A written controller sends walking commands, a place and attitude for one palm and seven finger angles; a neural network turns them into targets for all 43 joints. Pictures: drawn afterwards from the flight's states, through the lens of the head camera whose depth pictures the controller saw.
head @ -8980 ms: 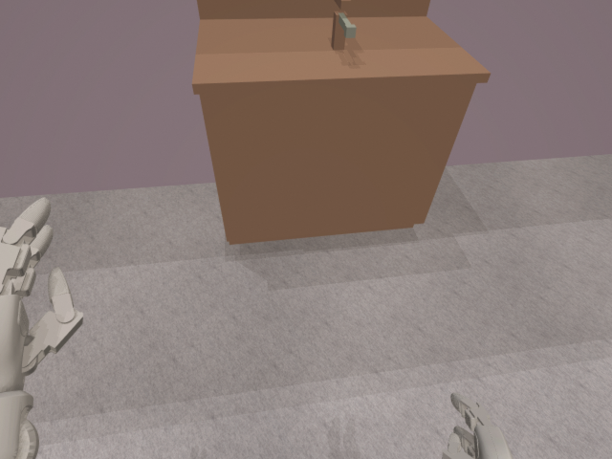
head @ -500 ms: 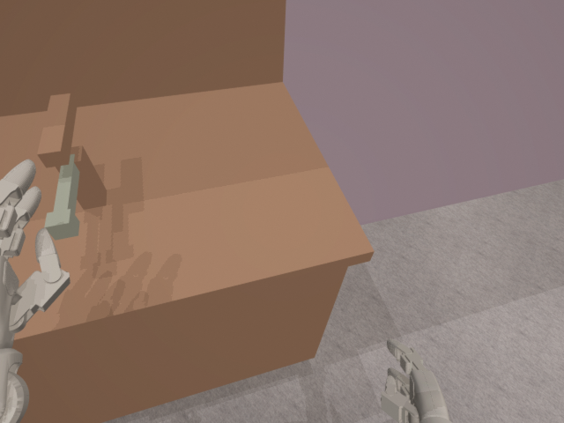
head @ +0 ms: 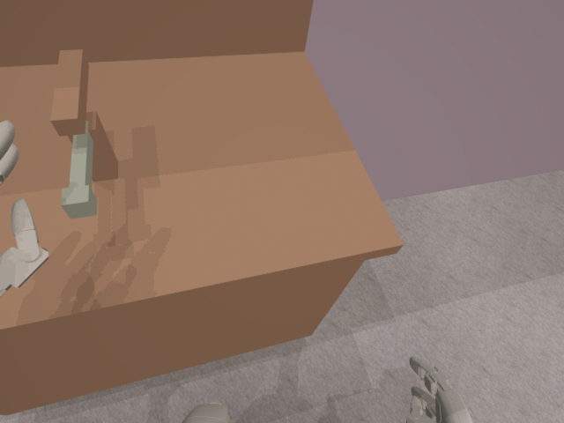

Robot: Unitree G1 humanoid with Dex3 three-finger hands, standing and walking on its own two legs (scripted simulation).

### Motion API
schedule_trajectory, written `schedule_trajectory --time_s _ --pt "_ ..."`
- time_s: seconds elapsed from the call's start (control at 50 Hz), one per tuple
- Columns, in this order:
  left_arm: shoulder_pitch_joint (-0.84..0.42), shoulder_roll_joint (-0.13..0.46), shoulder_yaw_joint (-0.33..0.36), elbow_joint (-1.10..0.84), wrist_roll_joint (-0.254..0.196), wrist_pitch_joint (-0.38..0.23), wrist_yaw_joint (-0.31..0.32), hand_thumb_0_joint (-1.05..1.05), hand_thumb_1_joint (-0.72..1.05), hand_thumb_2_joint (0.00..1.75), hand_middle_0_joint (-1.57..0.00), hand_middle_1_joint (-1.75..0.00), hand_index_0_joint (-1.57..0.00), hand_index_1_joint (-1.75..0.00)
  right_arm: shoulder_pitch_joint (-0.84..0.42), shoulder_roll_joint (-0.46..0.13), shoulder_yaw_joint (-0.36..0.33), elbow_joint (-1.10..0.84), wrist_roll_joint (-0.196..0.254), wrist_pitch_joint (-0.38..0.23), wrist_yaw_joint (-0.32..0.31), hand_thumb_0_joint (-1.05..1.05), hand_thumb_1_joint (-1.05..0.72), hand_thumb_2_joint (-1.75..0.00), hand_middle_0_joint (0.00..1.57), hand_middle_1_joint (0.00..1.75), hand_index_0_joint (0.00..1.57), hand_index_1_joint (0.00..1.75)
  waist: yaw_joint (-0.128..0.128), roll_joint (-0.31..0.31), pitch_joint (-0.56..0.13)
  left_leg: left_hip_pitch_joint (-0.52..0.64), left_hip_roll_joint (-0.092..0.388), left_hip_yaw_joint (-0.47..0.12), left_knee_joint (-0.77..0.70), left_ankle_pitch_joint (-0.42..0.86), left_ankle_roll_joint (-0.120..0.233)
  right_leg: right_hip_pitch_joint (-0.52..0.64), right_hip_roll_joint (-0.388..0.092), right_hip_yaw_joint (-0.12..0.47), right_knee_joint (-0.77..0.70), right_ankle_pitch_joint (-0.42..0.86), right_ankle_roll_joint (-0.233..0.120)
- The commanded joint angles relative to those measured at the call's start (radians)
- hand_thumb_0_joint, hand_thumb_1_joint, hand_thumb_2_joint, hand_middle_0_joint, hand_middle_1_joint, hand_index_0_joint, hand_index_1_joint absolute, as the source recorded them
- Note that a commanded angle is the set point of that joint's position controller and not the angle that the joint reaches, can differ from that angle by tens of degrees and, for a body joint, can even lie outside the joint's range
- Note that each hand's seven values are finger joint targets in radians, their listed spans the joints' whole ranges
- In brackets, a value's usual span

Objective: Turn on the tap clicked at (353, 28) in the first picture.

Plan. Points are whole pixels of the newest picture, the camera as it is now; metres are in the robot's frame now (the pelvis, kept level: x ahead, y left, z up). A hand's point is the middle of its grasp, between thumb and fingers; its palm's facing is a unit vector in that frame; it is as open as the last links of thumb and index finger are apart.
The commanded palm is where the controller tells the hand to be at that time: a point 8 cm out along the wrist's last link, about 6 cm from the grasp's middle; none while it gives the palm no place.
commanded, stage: come to a stop and stand still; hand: left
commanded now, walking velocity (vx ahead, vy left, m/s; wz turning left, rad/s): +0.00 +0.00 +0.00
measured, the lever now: (79, 202) +0.33 +0.28 +0.11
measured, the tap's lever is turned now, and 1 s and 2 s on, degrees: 0 0 0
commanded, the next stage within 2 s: look again from close up in 0.12 s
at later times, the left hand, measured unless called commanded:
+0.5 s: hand (46, 268) +0.22 +0.24 +0.17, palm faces +0.38 -0.86 -0.34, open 7.4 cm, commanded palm +0.16 +0.28 +0.18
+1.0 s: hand (69, 311) +0.19 +0.22 +0.16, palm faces +0.42 -0.84 -0.34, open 7.4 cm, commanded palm +0.15 +0.26 +0.18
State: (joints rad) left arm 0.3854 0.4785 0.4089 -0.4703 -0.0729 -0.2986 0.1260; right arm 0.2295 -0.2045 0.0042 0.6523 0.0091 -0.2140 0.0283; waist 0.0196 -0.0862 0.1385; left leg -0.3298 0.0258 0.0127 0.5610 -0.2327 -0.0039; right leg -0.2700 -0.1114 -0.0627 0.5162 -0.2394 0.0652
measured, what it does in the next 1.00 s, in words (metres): stands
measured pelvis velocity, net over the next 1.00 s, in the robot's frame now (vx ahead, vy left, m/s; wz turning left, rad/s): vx -0.01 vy -0.04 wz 0.01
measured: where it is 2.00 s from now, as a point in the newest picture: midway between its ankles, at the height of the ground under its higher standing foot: outside the picture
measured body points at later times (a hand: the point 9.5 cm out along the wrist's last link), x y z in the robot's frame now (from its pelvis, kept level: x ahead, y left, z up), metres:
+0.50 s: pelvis -0.01 +0.00 +0.01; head +0.03 +0.03 +0.45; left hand +0.19 +0.29 +0.18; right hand +0.20 -0.23 -0.05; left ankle +0.04 +0.12 -0.73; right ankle +0.02 -0.17 -0.73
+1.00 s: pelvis -0.01 -0.04 -0.01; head -0.02 -0.04 +0.44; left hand +0.16 +0.26 +0.17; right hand +0.18 -0.26 -0.08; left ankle +0.04 +0.12 -0.73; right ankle +0.02 -0.17 -0.73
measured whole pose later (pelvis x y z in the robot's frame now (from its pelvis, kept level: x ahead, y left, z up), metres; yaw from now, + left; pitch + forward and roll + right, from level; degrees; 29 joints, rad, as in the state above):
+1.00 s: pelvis -0.01 -0.04 -0.01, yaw +0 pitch -3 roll +0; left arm 0.42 0.36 0.33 -0.41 -0.09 -0.18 0.10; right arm 0.19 -0.22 0.01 0.65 0.00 -0.20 -0.02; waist 0.06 0.00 0.03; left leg -0.31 0.07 -0.02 0.60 -0.25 -0.05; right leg -0.27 -0.07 -0.07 0.62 -0.30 0.02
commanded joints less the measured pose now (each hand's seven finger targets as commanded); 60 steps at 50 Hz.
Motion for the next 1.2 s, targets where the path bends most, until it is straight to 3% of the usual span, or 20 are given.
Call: schedule_trajectory --time_s 0.0,0.18,0.24,0.5,0.58,0.6,0.62,0.64,0.66,0.68,0.7,0.72,0.76,0.82,0.86,0.9,0.92,1.02,1.1,1.18 --pt "0.006 0.128 0.096 -0.273 -0.008 -0.069 0.012 0.0 0.9 0.9 -0.2 -0.3 -0.2 -0.3 -0.098 -0.147 -0.061 -0.144 0.006 -0.069 0.002 0.0 -0.9 -0.9 0.2 0.3 0.2 0.3 0.011 0.231 -0.312 0.15 0.063 -0.089 -0.126 0.291 0.018 0.085 0.035 0.0 0.001 0.139 -0.064" --pt "-0.055 0.067 0.065 -0.212 0.004 -0.014 -0.001 0.0 0.9 0.9 -0.2 -0.3 -0.2 -0.3 -0.148 -0.122 -0.05 -0.179 0.006 -0.018 -0.022 0.0 -0.9 -0.9 0.2 0.3 0.2 0.3 -0.004 0.114 -0.218 0.07 0.042 -0.051 -0.175 -0.041 0.007 0.093 0.03 0.028 -0.116 0.074 -0.068" --pt "-0.082 0.057 0.046 -0.248 0.012 0.004 0.003 0.0 0.9 0.9 -0.2 -0.3 -0.2 -0.3 -0.163 -0.123 -0.046 -0.201 0.007 -0.009 -0.032 0.0 -0.9 -0.9 0.2 0.3 0.2 0.3 -0.004 0.163 -0.222 0.076 0.044 -0.051 -0.192 -0.05 0.01 0.115 0.035 0.029 -0.124 0.08 -0.066" --pt "-0.007 0.073 0.075 -0.267 0.025 0.044 0.018 0.0 0.9 0.9 -0.2 -0.3 -0.2 -0.3 -0.173 -0.13 -0.046 -0.235 0.014 0.02 -0.056 0.0 -0.9 -0.9 0.2 0.3 0.2 0.3 -0.001 0.172 -0.229 0.104 0.042 -0.029 -0.184 0.032 0.007 0.166 0.041 0.029 -0.154 0.145 -0.065" --pt "0.005 0.037 0.044 -0.257 0.025 0.044 0.01 0.0 0.9 0.9 -0.2 -0.3 -0.2 -0.3 -0.154 -0.128 -0.046 -0.238 0.011 0.026 -0.059 0.0 -0.9 -0.9 0.2 0.3 0.2 0.3 -0.007 0.154 -0.209 0.095 0.041 -0.021 -0.18 0.011 0.007 0.157 0.04 0.031 -0.17 0.127 -0.066" --pt "-0.923 0.858 0.336 -0.573 0.047 -0.12 0.03 0.0 0.9 0.9 -0.2 -0.3 -0.2 -0.3 0.03 -0.152 0.108 -0.321 0.071 0.058 -0.147 0.0 -0.9 -0.9 0.2 0.3 0.2 0.3 -0.046 0.383 -0.265 0.044 0.017 -0.044 -0.19 -0.114 0.033 0.181 0.109 0.019 -0.045 -0.057 0.002" --pt "-0.438 0.293 0.267 0.059 0.105 0.081 -0.023 0.0 0.9 0.9 -0.2 -0.3 -0.2 -0.3 -0.061 -0.125 -0.081 -0.193 -0.067 0.028 -0.118 0.0 -0.9 -0.9 0.2 0.3 0.2 0.3 0.091 0.311 -0.433 0.237 -0.017 0.011 -0.132 0.259 -0.03 0.189 0.112 -0.037 -0.002 0.087 -0.117" --pt "-0.307 0.123 0.051 0.049 -0.006 0.146 -0.049 0.0 0.9 0.9 -0.2 -0.3 -0.2 -0.3 -0.071 -0.148 -0.038 -0.216 -0.027 0.009 -0.049 0.0 -0.9 -0.9 0.2 0.3 0.2 0.3 0.044 0.252 -0.367 0.229 -0.031 -0.012 -0.114 0.461 -0.065 0.122 0.139 -0.072 -0.045 0.195 -0.11" --pt "-0.253 0.088 0.115 -0.04 -0.06 0.181 -0.087 0.0 0.9 0.9 -0.2 -0.3 -0.2 -0.3 -0.064 -0.184 -0.066 -0.17 -0.023 0.004 -0.041 0.0 -0.9 -0.9 0.2 0.3 0.2 0.3 0.066 0.198 -0.449 0.329 -0.006 0.016 -0.112 0.458 -0.064 0.134 0.145 -0.059 -0.061 0.249 -0.089" --pt "-0.122 0.097 0.115 0.007 -0.104 0.232 -0.12 0.0 0.9 0.9 -0.2 -0.3 -0.2 -0.3 -0.09 -0.201 -0.069 -0.166 -0.008 -0.001 -0.04 0.0 -0.9 -0.9 0.2 0.3 0.2 0.3 0.087 0.167 -0.411 0.295 -0.011 0.022 -0.123 0.395 -0.047 0.153 0.136 -0.064 -0.073 0.257 -0.089" --pt "0.01 -0.033 0.022 0.072 -0.127 0.293 -0.147 0.0 0.9 0.9 -0.2 -0.3 -0.2 -0.3 -0.147 -0.187 -0.043 -0.175 0.022 0.006 -0.028 0.0 -0.9 -0.9 0.2 0.3 0.2 0.3 0.078 0.143 -0.293 0.229 -0.012 0.027 -0.147 0.272 -0.044 0.119 0.143 -0.079 -0.083 0.199 -0.085" --pt "-0.033 -0.046 -0.027 -0.016 -0.109 0.298 -0.167 0.0 0.9 0.9 -0.2 -0.3 -0.2 -0.3 -0.173 -0.186 -0.029 -0.182 0.027 -0.003 -0.018 0.0 -0.9 -0.9 0.2 0.3 0.2 0.3 0.07 0.104 -0.198 0.169 -0.011 0.017 -0.163 0.191 -0.025 0.081 0.129 -0.09 -0.091 0.182 -0.082" --pt "-0.016 0.01 -0.023 -0.072 -0.055 0.288 -0.157 0.0 0.9 0.9 -0.2 -0.3 -0.2 -0.3 -0.2 -0.177 -0.028 -0.195 0.027 -0.005 -0.021 0.0 -0.9 -0.9 0.2 0.3 0.2 0.3 0.051 0.113 -0.134 0.114 -0.019 0.012 -0.183 0.04 -0.007 0.036 0.13 -0.085 -0.078 0.071 -0.075" --pt "-0.123 0.156 0.082 -0.281 0.003 0.167 -0.077 0.0 0.9 0.9 -0.2 -0.3 -0.2 -0.3 -0.211 -0.151 -0.028 -0.222 -0.009 -0.018 -0.035 0.0 -0.9 -0.9 0.2 0.3 0.2 0.3 0.053 0.158 -0.241 0.09 -0.044 0.011 -0.157 -0.066 -0.004 0.026 0.127 -0.057 -0.046 -0.061 -0.073" --pt "-0.106 0.123 0.104 -0.238 -0.017 0.078 -0.031 0.0 0.9 0.9 -0.2 -0.3 -0.2 -0.3 -0.198 -0.132 -0.027 -0.19 -0.012 -0.032 -0.044 0.0 -0.9 -0.9 0.2 0.3 0.2 0.3 0.044 0.134 -0.213 0.073 -0.048 0.009 -0.118 -0.113 -0.005 -0.024 0.134 -0.052 -0.025 -0.117 -0.067" --pt "-0.175 0.184 0.159 -0.236 -0.017 0.02 0.013 0.0 0.9 0.9 -0.2 -0.3 -0.2 -0.3 -0.18 -0.132 -0.031 -0.16 -0.007 -0.038 -0.053 0.0 -0.9 -0.9 0.2 0.3 0.2 0.3 0.043 0.193 -0.216 0.061 -0.051 0.014 -0.088 -0.169 -0.01 -0.053 0.128 -0.032 -0.023 -0.17 -0.067" --pt "-0.187 0.108 0.091 -0.22 -0.016 0.009 0.022 0.0 0.9 0.9 -0.2 -0.3 -0.2 -0.3 -0.173 -0.117 -0.031 -0.161 -0.009 -0.047 -0.052 0.0 -0.9 -0.9 0.2 0.3 0.2 0.3 0.037 0.205 -0.227 0.061 -0.056 0.015 -0.077 -0.169 -0.01 -0.058 0.119 -0.033 -0.027 -0.175 -0.069" --pt "-0.261 0.065 0.012 -0.046 -0.036 0.1 -0.023 0.0 0.9 0.9 -0.2 -0.3 -0.2 -0.3 -0.198 -0.139 -0.026 -0.126 0.006 -0.05 -0.081 0.0 -0.9 -0.9 0.2 0.3 0.2 0.3 0.017 0.156 -0.176 0.042 -0.063 0.013 -0.043 -0.218 0.001 -0.097 0.09 0.0 -0.069 -0.256 -0.058" --pt "-0.279 0.074 -0.017 -0.057 -0.043 0.202 -0.077 0.0 0.9 0.9 -0.2 -0.3 -0.2 -0.3 -0.232 -0.136 -0.011 -0.138 0.022 -0.058 -0.113 0.0 -0.9 -0.9 0.2 0.3 0.2 0.3 0.039 0.128 -0.16 0.053 -0.066 0.006 -0.043 -0.216 0.01 -0.092 0.087 0.021 -0.087 -0.31 -0.058" --pt "-0.188 0.087 0.034 -0.14 -0.067 0.203 -0.078 0.0 0.9 0.9 -0.2 -0.3 -0.2 -0.3 -0.212 -0.133 -0.018 -0.152 0.013 -0.076 -0.117 0.0 -0.9 -0.9 0.2 0.3 0.2 0.3 0.062 0.089 -0.205 0.052 -0.051 -0.018 -0.043 -0.149 0.018 -0.048 0.088 0.013 -0.064 -0.234 -0.06"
